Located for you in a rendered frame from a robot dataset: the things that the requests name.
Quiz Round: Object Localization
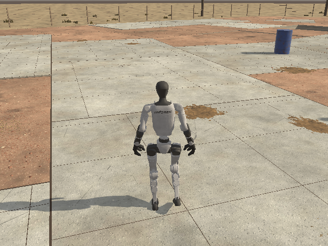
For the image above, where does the left robot hand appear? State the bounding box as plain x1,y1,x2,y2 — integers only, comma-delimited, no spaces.
133,145,145,156

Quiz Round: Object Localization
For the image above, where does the robot left upper arm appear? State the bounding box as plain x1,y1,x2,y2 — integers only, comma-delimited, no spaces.
138,104,152,132

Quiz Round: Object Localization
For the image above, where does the left robot forearm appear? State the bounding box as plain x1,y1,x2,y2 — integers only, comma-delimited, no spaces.
134,125,144,146

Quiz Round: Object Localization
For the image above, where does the right robot hand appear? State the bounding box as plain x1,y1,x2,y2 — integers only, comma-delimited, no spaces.
183,144,196,156

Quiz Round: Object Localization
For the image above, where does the robot right upper arm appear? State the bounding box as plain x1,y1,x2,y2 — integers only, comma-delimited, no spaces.
173,103,188,131

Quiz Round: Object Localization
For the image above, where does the robot right shin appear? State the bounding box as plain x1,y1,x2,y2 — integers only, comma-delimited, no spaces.
172,164,179,200

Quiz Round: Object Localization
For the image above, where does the right robot thigh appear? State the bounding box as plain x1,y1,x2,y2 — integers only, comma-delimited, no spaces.
170,142,181,173

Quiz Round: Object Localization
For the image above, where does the right robot forearm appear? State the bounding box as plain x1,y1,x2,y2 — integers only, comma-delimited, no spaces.
183,124,194,145

